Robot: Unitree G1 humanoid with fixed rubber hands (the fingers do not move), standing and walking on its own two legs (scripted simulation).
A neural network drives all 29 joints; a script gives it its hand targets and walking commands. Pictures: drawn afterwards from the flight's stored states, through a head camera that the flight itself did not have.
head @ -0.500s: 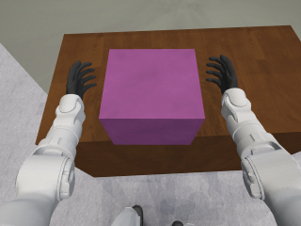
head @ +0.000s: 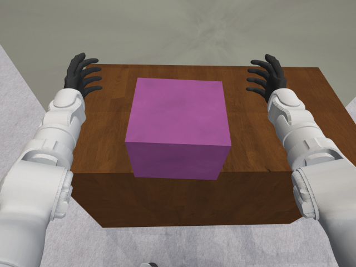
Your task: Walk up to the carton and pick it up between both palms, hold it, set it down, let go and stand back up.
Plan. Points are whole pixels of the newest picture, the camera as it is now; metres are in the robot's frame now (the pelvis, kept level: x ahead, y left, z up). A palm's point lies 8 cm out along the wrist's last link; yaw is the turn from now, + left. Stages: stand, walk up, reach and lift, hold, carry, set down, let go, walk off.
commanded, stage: set down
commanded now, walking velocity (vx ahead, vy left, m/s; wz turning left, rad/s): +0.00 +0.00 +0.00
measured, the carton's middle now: (177, 129) +0.47 +0.06 -0.02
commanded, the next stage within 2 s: none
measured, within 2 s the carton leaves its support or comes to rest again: neither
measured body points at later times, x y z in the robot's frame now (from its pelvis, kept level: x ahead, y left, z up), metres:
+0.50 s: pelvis +0.01 +0.00 +0.01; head +0.05 +0.01 +0.46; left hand +0.37 +0.30 +0.07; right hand +0.42 -0.14 +0.05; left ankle +0.06 +0.12 -0.72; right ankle +0.01 -0.10 -0.72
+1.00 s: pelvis +0.03 -0.01 +0.02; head +0.03 +0.01 +0.47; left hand +0.30 +0.27 +0.02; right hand +0.34 -0.17 +0.02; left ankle +0.06 +0.12 -0.72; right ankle +0.01 -0.10 -0.72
